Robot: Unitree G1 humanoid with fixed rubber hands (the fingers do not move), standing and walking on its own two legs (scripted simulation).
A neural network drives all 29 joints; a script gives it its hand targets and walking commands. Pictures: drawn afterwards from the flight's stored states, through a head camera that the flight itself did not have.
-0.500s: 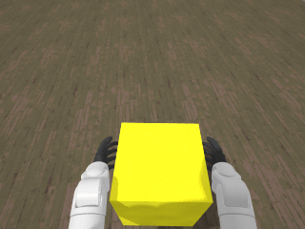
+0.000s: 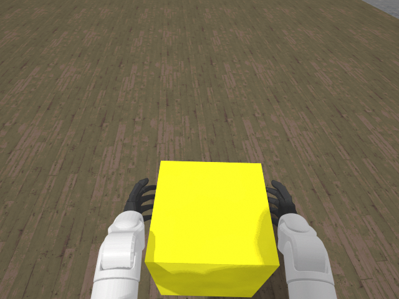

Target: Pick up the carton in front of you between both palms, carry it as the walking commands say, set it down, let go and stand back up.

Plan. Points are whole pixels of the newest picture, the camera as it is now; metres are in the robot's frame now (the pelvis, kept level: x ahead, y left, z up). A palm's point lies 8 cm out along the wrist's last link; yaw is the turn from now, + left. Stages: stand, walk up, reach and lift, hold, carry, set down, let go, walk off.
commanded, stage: carry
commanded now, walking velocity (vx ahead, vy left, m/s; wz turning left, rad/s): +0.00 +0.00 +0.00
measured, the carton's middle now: (208, 232) +0.29 +0.00 -0.04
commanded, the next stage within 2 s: hold in 1.52 s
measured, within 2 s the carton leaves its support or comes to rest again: neither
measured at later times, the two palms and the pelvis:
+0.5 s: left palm (127, 231) +0.26 +0.16 +0.03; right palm (282, 231) +0.26 -0.14 +0.03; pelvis -0.02 +0.00 -0.01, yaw +0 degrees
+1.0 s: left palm (126, 248) +0.23 +0.15 +0.03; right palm (290, 249) +0.23 -0.15 +0.03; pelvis -0.06 +0.00 -0.01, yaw +0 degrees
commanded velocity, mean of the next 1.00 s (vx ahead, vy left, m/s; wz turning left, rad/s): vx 0.00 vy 0.00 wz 0.00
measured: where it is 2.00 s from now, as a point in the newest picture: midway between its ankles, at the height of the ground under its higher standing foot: outside the picture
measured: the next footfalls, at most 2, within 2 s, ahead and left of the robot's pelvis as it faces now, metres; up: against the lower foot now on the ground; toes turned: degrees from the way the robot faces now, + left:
none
